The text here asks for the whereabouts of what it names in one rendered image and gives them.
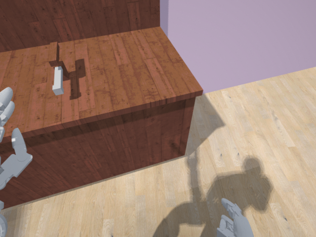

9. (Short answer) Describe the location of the counter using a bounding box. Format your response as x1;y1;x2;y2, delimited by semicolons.
0;0;203;209

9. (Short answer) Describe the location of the left robot hand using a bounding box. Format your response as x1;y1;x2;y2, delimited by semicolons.
0;87;33;190

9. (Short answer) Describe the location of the right robot hand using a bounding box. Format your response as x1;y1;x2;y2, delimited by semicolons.
217;198;254;237

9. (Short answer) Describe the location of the tap lever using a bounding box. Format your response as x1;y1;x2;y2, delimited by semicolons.
52;66;64;95

